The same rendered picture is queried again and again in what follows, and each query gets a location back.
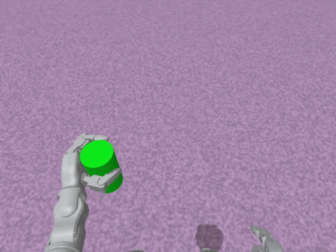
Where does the right robot hand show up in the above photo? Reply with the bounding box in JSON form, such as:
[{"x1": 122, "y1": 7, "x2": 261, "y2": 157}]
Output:
[{"x1": 251, "y1": 225, "x2": 284, "y2": 252}]

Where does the left robot hand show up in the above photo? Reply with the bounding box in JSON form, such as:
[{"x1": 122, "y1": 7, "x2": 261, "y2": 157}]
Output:
[{"x1": 61, "y1": 133, "x2": 122, "y2": 193}]

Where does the can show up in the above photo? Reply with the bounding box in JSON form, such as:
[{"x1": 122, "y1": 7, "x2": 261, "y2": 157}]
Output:
[{"x1": 80, "y1": 140, "x2": 123, "y2": 193}]

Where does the left robot arm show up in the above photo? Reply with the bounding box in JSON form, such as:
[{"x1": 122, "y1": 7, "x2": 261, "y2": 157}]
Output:
[{"x1": 44, "y1": 186, "x2": 89, "y2": 252}]

